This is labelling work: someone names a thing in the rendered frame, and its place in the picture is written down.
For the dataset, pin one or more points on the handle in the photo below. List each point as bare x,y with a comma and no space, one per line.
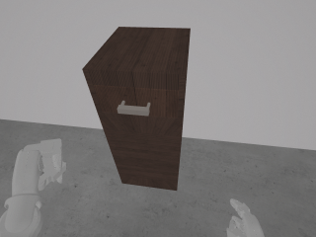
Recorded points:
133,110

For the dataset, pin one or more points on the cabinet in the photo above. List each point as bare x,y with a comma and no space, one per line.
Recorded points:
146,149

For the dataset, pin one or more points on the robot left hand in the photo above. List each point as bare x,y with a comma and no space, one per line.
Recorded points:
29,165

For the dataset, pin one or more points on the left robot forearm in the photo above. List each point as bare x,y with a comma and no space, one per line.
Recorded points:
22,217

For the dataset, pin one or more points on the drawer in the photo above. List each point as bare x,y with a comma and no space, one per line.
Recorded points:
163,102

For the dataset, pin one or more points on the robot right hand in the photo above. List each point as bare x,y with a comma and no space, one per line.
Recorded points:
249,226

